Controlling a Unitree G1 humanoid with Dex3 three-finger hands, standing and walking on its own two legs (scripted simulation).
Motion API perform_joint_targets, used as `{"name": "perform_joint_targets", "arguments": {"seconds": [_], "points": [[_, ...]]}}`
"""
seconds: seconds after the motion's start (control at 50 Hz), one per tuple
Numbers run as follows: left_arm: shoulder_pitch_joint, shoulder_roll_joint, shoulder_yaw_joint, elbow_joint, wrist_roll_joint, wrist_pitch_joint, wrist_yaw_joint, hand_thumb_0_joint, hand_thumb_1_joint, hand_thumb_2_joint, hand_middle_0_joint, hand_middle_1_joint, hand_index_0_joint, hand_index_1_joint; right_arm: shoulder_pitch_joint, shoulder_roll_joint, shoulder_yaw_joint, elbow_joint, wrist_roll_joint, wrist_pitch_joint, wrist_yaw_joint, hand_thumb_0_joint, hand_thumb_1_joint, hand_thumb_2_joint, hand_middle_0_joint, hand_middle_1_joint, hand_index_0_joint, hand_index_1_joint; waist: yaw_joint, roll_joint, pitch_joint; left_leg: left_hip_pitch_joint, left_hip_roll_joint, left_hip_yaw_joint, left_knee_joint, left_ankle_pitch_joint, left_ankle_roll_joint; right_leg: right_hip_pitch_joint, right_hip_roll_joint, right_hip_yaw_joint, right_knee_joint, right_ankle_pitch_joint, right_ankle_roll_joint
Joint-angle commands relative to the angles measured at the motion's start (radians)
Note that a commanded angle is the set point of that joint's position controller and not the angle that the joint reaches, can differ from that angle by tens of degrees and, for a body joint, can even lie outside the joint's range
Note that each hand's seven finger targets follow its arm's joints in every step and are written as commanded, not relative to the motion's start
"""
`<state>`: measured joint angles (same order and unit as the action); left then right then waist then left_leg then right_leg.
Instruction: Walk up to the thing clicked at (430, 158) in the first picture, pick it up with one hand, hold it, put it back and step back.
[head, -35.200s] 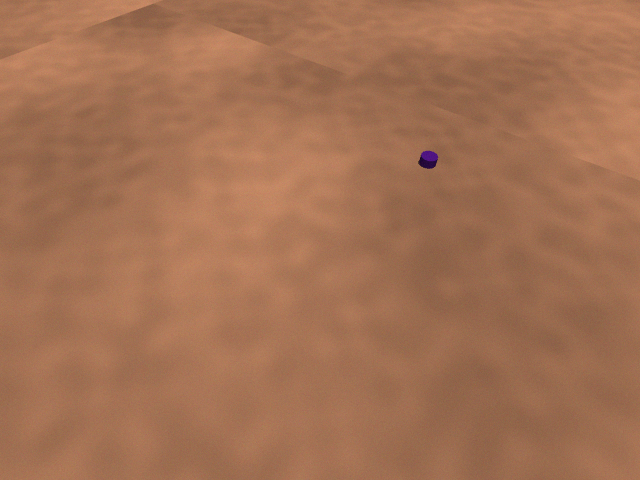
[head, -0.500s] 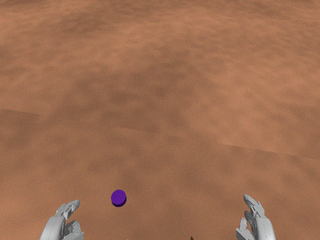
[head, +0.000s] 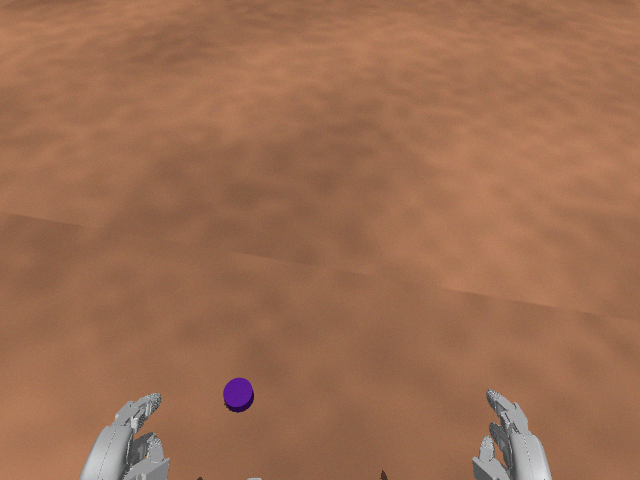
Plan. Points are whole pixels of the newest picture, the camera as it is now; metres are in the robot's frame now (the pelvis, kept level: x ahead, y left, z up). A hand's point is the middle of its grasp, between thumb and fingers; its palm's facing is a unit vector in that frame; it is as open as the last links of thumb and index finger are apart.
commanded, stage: stand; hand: left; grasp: from above
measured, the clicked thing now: (238, 394) +0.47 +0.21 -0.69
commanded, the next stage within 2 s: none
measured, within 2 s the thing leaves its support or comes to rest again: neither
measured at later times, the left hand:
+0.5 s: hand out of the picture +0.05 +0.24 -0.11, palm faces +0.04 -0.94 -0.33, open 7.4 cm
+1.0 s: hand out of the picture +0.03 +0.24 -0.10, palm faces +0.02 -0.94 -0.34, open 7.4 cm
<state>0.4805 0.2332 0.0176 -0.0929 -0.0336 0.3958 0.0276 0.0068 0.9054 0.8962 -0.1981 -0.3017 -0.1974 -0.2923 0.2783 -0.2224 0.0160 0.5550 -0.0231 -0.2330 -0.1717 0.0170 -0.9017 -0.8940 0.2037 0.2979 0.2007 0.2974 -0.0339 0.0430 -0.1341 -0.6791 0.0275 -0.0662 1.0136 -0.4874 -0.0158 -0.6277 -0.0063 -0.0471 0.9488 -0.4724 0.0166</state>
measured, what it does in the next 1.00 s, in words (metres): rises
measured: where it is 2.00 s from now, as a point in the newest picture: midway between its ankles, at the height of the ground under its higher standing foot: outside the picture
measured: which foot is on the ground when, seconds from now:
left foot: down 0.00-1.00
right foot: down 0.00-1.00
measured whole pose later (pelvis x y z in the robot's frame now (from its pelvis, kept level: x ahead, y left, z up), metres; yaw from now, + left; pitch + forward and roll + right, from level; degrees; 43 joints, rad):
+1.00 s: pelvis -0.02 -0.01 +0.06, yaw +0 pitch -5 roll +0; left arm 0.17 0.30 0.03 1.12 0.03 0.00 0.02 0.00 0.90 0.90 -0.20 -0.30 -0.20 -0.30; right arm 0.17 -0.31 -0.04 1.11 -0.03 0.01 -0.01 0.01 -0.91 -0.89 0.20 0.30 0.20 0.30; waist 0.01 0.02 0.08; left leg -0.14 0.01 -0.04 0.40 -0.18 -0.02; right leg -0.12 -0.03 -0.03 0.38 -0.19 0.02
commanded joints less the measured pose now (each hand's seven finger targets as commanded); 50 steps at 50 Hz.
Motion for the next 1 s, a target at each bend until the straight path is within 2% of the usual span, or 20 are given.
{"name": "perform_joint_targets", "arguments": {"seconds": [0.0,0.02,0.04,0.06,0.08,0.1,0.14,0.22,0.32,0.42,0.44,0.48,0.52,0.56,0.62,0.66,0.7,0.88,0.92,0.98], "points": [[-0.185,0.216,0.093,0.340,0.109,-0.303,0.030,0.000,0.899,0.900,-0.200,-0.300,-0.200,-0.300,-0.109,-0.233,-0.093,0.074,-0.094,0.111,0.085,0.000,-0.900,-0.900,0.200,0.300,0.200,0.300,0.047,-0.126,0.033,0.195,-0.005,0.019,-0.237,0.356,0.082,0.212,-0.082,0.157,-0.239,0.179,-0.102],[-0.212,0.210,0.083,0.360,0.105,-0.320,0.022,0.000,0.899,0.900,-0.200,-0.300,-0.200,-0.300,-0.087,-0.236,-0.088,0.070,-0.100,0.124,0.097,0.000,-0.900,-0.900,0.200,0.300,0.200,0.300,0.029,-0.061,0.053,0.204,-0.002,-0.009,-0.270,0.315,0.083,0.179,-0.063,0.140,-0.233,0.162,-0.093],[-0.218,0.206,0.074,0.401,0.103,-0.336,0.017,0.000,0.899,0.900,-0.200,-0.300,-0.200,-0.300,-0.103,-0.226,-0.083,0.084,-0.079,0.130,0.115,0.000,-0.900,-0.900,0.200,0.300,0.200,0.300,0.053,-0.013,0.042,0.226,-0.001,-0.030,-0.299,0.292,0.085,0.232,-0.063,0.120,-0.217,0.169,-0.086],[-0.234,0.212,0.072,0.442,0.099,-0.348,0.014,0.000,0.899,0.900,-0.200,-0.300,-0.200,-0.300,-0.103,-0.212,-0.085,0.110,-0.048,0.133,0.133,0.000,-0.900,-0.900,0.200,0.300,0.200,0.300,0.061,-0.008,0.024,0.249,-0.001,-0.028,-0.318,0.281,0.085,0.268,-0.070,0.111,-0.223,0.186,-0.073],[-0.232,0.208,0.075,0.480,0.096,-0.352,0.012,0.000,0.899,0.900,-0.200,-0.300,-0.200,-0.300,-0.122,-0.215,-0.092,0.126,-0.038,0.139,0.142,0.000,-0.900,-0.900,0.200,0.300,0.200,0.300,0.074,-0.057,0.034,0.265,-0.003,-0.015,-0.323,0.269,0.080,0.255,-0.076,0.125,-0.251,0.193,-0.071],[-0.249,0.214,0.081,0.523,0.091,-0.356,0.011,0.000,0.899,0.900,-0.200,-0.300,-0.200,-0.300,-0.134,-0.213,-0.093,0.135,-0.028,0.143,0.148,0.000,-0.900,-0.900,0.200,0.300,0.200,0.300,0.069,-0.082,0.024,0.281,-0.007,-0.013,-0.324,0.283,0.075,0.259,-0.076,0.128,-0.269,0.196,-0.071],[-0.273,0.211,0.080,0.603,0.084,-0.369,0.014,0.000,0.899,0.900,-0.200,-0.300,-0.200,-0.300,-0.129,-0.210,-0.101,0.170,-0.024,0.154,0.153,0.000,-0.900,-0.900,0.200,0.300,0.200,0.300,0.063,-0.080,0.008,0.312,-0.005,-0.018,-0.330,0.297,0.074,0.289,-0.093,0.135,-0.301,0.242,-0.061],[-0.305,0.208,0.077,0.725,0.084,-0.394,0.015,0.000,0.899,0.900,-0.200,-0.300,-0.200,-0.300,-0.131,-0.219,-0.107,0.232,-0.031,0.176,0.156,0.000,-0.900,-0.900,0.200,0.300,0.200,0.300,0.054,-0.055,0.053,0.351,0.006,-0.034,-0.393,0.263,0.077,0.303,-0.092,0.123,-0.364,0.205,-0.048],[-0.294,0.202,0.072,0.861,0.071,-0.406,0.016,0.000,0.899,0.900,-0.200,-0.300,-0.200,-0.300,-0.131,-0.228,-0.104,0.303,-0.026,0.184,0.148,0.000,-0.900,-0.900,0.200,0.300,0.200,0.300,0.061,-0.002,0.078,0.415,0.046,-0.082,-0.496,0.383,0.077,0.371,-0.074,0.086,-0.380,0.304,-0.037],[-0.293,0.208,0.065,0.972,0.068,-0.403,0.017,0.000,0.899,0.900,-0.200,-0.300,-0.200,-0.300,-0.140,-0.243,-0.100,0.358,-0.018,0.199,0.137,0.000,-0.900,-0.900,0.200,0.300,0.200,0.300,0.056,0.004,0.153,0.420,0.058,-0.097,-0.617,0.260,0.065,0.418,-0.074,0.088,-0.480,0.260,-0.032],[-0.293,0.212,0.065,0.991,0.068,-0.405,0.016,0.000,0.899,0.900,-0.200,-0.300,-0.200,-0.300,-0.141,-0.245,-0.099,0.369,-0.016,0.200,0.137,0.000,-0.900,-0.900,0.200,0.300,0.200,0.300,0.058,0.002,0.153,0.427,0.057,-0.093,-0.624,0.262,0.065,0.438,-0.080,0.091,-0.498,0.270,-0.033],[-0.290,0.219,0.064,1.024,0.067,-0.408,0.015,0.000,0.899,0.900,-0.200,-0.300,-0.200,-0.300,-0.135,-0.247,-0.099,0.392,-0.011,0.202,0.136,0.000,-0.900,-0.900,0.200,0.300,0.200,0.300,0.055,-0.017,0.151,0.468,0.055,-0.081,-0.631,0.282,0.059,0.447,-0.088,0.096,-0.529,0.279,-0.035],[-0.300,0.222,0.061,1.053,0.068,-0.409,0.015,0.000,0.899,0.900,-0.200,-0.300,-0.200,-0.300,-0.133,-0.246,-0.097,0.411,-0.009,0.206,0.137,0.000,-0.900,-0.900,0.200,0.300,0.200,0.300,0.049,-0.019,0.176,0.463,0.054,-0.079,-0.658,0.240,0.053,0.456,-0.088,0.097,-0.555,0.250,-0.030],[-0.299,0.227,0.058,1.076,0.068,-0.410,0.014,0.000,0.899,0.900,-0.200,-0.300,-0.200,-0.300,-0.135,-0.245,-0.096,0.426,-0.005,0.206,0.138,0.000,-0.900,-0.900,0.200,0.300,0.200,0.300,0.050,-0.033,0.172,0.499,0.055,-0.077,-0.671,0.261,0.050,0.457,-0.093,0.100,-0.578,0.258,-0.032],[-0.312,0.234,0.056,1.102,0.069,-0.412,0.014,0.000,0.899,0.900,-0.200,-0.300,-0.200,-0.300,-0.140,-0.246,-0.094,0.444,-0.005,0.213,0.141,0.000,-0.900,-0.900,0.200,0.300,0.200,0.300,0.046,-0.034,0.194,0.485,0.052,-0.074,-0.692,0.221,0.044,0.467,-0.091,0.099,-0.608,0.231,-0.023],[-0.317,0.238,0.054,1.115,0.069,-0.416,0.013,0.000,0.899,0.900,-0.200,-0.300,-0.200,-0.300,-0.146,-0.243,-0.093,0.454,-0.003,0.212,0.142,0.000,-0.900,-0.900,0.200,0.300,0.200,0.300,0.046,-0.055,0.183,0.524,0.052,-0.063,-0.683,0.270,0.043,0.462,-0.101,0.110,-0.630,0.236,-0.025],[-0.330,0.240,0.054,1.127,0.066,-0.415,0.013,0.000,0.899,0.900,-0.200,-0.300,-0.200,-0.300,-0.141,-0.247,-0.092,0.465,-0.004,0.213,0.142,0.000,-0.900,-0.900,0.200,0.300,0.200,0.300,0.042,-0.039,0.182,0.516,0.055,-0.062,-0.693,0.267,0.040,0.481,-0.103,0.110,-0.636,0.248,-0.023],[-0.335,0.258,0.049,1.160,0.066,-0.411,0.008,0.000,0.899,0.900,-0.200,-0.300,-0.200,-0.300,-0.150,-0.252,-0.086,0.493,-0.002,0.223,0.151,0.000,-0.900,-0.900,0.200,0.300,0.200,0.300,0.045,-0.053,0.228,0.504,0.054,-0.062,-0.710,0.189,0.039,0.437,-0.105,0.124,-0.685,0.106,-0.025],[-0.344,0.264,0.050,1.159,0.064,-0.414,0.007,0.000,0.899,0.900,-0.200,-0.300,-0.200,-0.300,-0.140,-0.253,-0.084,0.499,-0.001,0.221,0.153,0.000,-0.900,-0.900,0.200,0.300,0.200,0.300,0.044,-0.058,0.213,0.507,0.051,-0.056,-0.705,0.220,0.038,0.453,-0.110,0.130,-0.690,0.121,-0.024],[-0.352,0.266,0.051,1.164,0.059,-0.419,0.006,0.000,0.899,0.900,-0.200,-0.300,-0.200,-0.300,-0.151,-0.251,-0.078,0.501,-0.003,0.218,0.152,0.000,-0.900,-0.900,0.200,0.300,0.200,0.300,0.046,-0.039,0.181,0.517,0.061,-0.054,-0.700,0.276,0.040,0.488,-0.112,0.125,-0.679,0.210,-0.024]]}}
